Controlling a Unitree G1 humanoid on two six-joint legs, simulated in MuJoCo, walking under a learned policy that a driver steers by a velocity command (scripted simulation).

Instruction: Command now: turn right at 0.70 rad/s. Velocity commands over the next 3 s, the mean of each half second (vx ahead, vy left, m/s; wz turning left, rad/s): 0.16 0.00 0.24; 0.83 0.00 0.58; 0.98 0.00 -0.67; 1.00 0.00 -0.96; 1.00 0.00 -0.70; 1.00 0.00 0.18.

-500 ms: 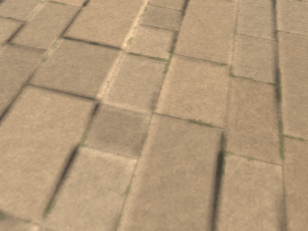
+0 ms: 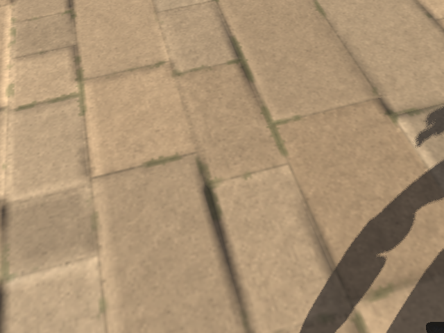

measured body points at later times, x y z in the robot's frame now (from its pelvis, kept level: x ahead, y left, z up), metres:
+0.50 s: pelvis +0.06 +0.00 -0.01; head +0.08 +0.00 +0.44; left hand +0.15 +0.31 -0.09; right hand +0.23 -0.26 -0.11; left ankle +0.05 +0.14 -0.72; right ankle +0.03 -0.11 -0.74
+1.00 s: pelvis +0.32 +0.18 -0.03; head +0.35 +0.19 +0.42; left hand +0.14 +0.37 -0.16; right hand +0.59 +0.06 -0.13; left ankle +0.32 +0.24 -0.74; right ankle +0.20 -0.06 -0.61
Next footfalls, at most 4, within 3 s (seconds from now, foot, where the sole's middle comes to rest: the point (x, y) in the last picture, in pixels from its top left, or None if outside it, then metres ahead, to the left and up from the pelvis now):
0.20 left None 0.09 0.14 -0.78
0.90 left None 0.36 0.27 -0.78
1.36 right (134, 217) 0.78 0.37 -0.78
1.76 left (86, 133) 1.16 0.60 -0.78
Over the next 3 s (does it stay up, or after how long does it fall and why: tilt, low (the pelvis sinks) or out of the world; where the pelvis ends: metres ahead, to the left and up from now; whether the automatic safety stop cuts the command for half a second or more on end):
stays up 1.95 -0.04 -0.01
